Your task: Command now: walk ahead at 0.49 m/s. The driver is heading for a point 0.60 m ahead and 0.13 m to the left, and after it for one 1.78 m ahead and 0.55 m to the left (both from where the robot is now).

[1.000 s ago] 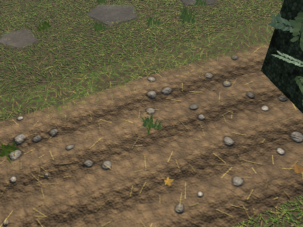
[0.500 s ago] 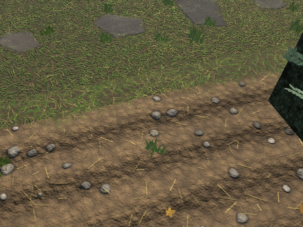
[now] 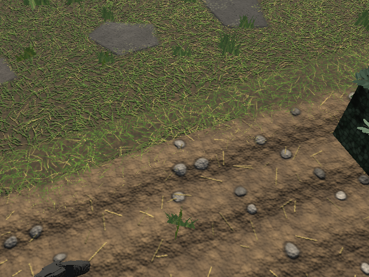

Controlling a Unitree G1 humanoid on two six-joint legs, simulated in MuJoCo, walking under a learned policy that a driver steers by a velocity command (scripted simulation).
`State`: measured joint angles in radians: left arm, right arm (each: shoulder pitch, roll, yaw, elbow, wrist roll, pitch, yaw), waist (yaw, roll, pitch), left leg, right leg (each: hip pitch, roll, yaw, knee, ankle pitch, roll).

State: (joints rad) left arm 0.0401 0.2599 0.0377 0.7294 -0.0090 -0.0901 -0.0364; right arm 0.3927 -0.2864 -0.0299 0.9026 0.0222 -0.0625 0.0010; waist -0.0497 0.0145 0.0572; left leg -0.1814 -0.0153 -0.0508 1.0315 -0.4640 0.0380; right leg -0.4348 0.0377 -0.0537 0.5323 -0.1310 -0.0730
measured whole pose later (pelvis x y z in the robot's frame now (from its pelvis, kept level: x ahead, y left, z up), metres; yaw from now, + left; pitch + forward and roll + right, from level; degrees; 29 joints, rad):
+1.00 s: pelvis +0.56 +0.03 +0.00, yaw +7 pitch +2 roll +0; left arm 0.00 0.26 0.04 0.76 0.00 -0.12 -0.03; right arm 0.42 -0.30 -0.06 0.90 0.01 -0.04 -0.02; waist -0.08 0.00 0.03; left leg -0.07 -0.02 -0.09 0.59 -0.48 0.02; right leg -0.46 -0.01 0.01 0.50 -0.08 -0.02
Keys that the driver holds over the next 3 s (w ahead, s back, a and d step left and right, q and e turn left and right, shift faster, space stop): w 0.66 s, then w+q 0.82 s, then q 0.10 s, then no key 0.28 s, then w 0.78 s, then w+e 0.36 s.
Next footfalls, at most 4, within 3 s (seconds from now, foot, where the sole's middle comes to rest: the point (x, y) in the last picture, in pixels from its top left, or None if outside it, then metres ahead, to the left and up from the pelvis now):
0.44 left None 0.42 0.15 -0.76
0.98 right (204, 203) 0.72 -0.08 -0.76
1.48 left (121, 166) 0.90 0.26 -0.76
2.00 right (149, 126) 1.12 0.14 -0.76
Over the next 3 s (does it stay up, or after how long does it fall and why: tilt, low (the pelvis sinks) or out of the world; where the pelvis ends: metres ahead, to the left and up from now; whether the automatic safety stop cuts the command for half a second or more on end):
stays up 1.34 0.47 -0.01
